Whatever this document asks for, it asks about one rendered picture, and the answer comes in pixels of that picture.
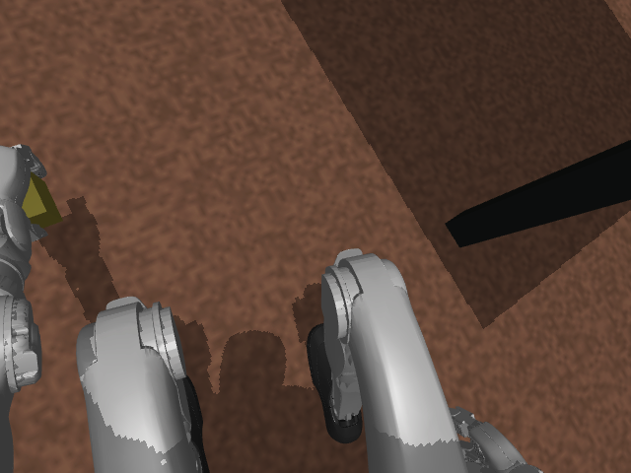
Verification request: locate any right robot hand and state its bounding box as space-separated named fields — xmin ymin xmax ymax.
xmin=449 ymin=406 xmax=528 ymax=473

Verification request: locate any left robot arm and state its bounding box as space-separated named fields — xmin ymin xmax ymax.
xmin=0 ymin=199 xmax=42 ymax=473

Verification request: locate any left robot hand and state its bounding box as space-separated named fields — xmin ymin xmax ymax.
xmin=0 ymin=144 xmax=48 ymax=242

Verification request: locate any left robot foot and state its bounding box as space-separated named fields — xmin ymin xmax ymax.
xmin=182 ymin=375 xmax=210 ymax=473

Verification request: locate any cube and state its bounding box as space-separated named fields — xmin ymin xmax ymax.
xmin=22 ymin=172 xmax=63 ymax=228

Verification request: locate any right robot foot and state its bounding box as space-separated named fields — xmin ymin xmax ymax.
xmin=307 ymin=323 xmax=363 ymax=443

